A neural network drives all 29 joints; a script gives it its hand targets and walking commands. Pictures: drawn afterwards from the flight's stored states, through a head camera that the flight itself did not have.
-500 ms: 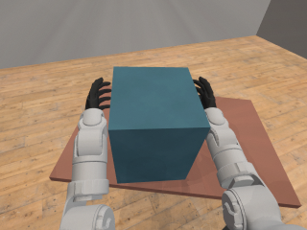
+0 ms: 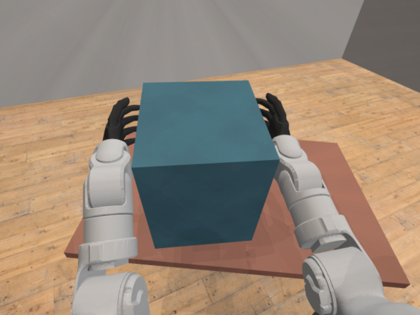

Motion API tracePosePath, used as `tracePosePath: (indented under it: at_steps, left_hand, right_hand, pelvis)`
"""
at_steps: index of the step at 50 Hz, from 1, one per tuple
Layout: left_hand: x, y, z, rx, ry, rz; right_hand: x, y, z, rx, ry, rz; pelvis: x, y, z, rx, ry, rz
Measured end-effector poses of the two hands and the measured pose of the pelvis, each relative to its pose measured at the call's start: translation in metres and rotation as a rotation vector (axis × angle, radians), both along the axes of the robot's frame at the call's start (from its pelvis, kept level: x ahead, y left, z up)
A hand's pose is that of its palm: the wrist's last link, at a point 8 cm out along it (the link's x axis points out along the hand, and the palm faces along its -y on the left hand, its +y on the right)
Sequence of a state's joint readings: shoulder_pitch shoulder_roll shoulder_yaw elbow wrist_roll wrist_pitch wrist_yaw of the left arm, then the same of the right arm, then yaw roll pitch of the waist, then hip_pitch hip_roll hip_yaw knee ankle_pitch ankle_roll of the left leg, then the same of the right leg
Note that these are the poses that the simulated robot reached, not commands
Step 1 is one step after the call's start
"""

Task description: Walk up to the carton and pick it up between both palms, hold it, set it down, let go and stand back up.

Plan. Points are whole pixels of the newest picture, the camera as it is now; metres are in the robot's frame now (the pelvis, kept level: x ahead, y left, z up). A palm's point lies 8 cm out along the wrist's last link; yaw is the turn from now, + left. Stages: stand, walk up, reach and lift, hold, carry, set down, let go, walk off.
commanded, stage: reach and lift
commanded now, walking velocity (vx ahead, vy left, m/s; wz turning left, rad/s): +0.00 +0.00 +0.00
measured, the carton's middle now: (200, 166) +0.37 +0.00 +0.14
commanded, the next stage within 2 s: hold in 1.12 s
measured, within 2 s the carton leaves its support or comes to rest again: neither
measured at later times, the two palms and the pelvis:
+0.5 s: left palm (108, 131) +0.36 +0.15 +0.23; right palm (280, 123) +0.36 -0.14 +0.24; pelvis -0.02 +0.01 +0.00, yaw -1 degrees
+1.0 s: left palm (112, 120) +0.37 +0.14 +0.25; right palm (284, 109) +0.37 -0.15 +0.26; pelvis +0.00 +0.00 +0.00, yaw +0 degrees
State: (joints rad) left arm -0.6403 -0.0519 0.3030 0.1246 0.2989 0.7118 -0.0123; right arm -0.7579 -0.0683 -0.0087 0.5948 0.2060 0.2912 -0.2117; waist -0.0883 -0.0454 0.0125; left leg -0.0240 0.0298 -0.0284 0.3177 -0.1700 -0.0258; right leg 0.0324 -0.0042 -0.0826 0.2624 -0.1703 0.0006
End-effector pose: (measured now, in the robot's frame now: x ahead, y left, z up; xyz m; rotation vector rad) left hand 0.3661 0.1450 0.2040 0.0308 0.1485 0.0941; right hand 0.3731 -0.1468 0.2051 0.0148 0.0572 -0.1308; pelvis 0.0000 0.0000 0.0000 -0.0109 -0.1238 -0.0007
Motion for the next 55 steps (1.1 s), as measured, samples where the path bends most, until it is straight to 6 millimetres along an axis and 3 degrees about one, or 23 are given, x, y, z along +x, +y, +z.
tracePosePath:
  at_steps: [17,28,41,55]
  left_hand:
    - [-0.011,0.001,0.018,-0.020,-0.002,-0.019]
    - [-0.006,0.004,0.036,-0.012,0.016,-0.002]
    - [0.008,-0.005,0.040,-0.018,0.012,-0.022]
    - [0.002,0.003,0.044,-0.030,0.009,-0.022]
  right_hand:
    - [-0.016,0.001,0.023,0.016,0.000,-0.019]
    - [-0.007,0.004,0.041,0.020,0.021,-0.007]
    - [0.003,-0.005,0.053,0.011,0.022,-0.015]
    - [-0.003,0.002,0.057,0.029,0.028,-0.014]
  pelvis:
    - [-0.007,0.011,-0.001,-0.003,-0.014,-0.024]
    - [-0.018,0.006,0.000,0.003,0.016,-0.011]
    - [-0.003,-0.002,0.000,-0.001,0.020,-0.016]
    - [0.002,0.005,-0.001,-0.003,0.020,-0.011]
